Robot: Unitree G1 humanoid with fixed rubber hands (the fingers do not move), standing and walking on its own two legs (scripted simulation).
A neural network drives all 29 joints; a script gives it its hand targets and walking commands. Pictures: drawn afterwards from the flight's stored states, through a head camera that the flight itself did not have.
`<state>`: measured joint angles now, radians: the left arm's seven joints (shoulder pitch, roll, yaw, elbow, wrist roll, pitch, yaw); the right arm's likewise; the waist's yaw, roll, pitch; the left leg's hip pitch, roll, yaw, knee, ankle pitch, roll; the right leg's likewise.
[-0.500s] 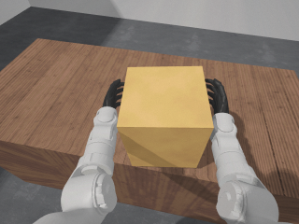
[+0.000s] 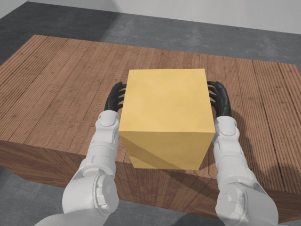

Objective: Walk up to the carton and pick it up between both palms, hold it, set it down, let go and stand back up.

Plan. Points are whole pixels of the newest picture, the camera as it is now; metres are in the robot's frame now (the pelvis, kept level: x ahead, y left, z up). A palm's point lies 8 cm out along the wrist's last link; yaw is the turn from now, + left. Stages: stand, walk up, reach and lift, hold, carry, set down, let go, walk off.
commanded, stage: set down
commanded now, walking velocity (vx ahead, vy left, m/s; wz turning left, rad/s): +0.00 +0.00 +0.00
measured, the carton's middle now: (166, 123) +0.40 -0.03 +0.01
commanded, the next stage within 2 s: none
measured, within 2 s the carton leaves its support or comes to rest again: rests again in 0.30 s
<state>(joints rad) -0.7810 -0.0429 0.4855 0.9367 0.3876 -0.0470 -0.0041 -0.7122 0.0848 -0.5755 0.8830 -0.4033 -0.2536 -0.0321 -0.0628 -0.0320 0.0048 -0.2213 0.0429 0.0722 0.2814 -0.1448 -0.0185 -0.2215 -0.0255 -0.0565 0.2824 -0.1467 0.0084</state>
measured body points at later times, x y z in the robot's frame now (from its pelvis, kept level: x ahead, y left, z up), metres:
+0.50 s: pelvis +0.01 +0.00 +0.00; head +0.07 +0.01 +0.45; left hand +0.44 +0.11 +0.05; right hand +0.40 -0.19 +0.06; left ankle -0.01 +0.13 -0.75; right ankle -0.01 -0.12 -0.75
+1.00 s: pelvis +0.00 +0.01 +0.00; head +0.07 +0.03 +0.44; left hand +0.44 +0.11 +0.05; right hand +0.39 -0.19 +0.06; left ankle -0.01 +0.13 -0.75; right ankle -0.01 -0.12 -0.75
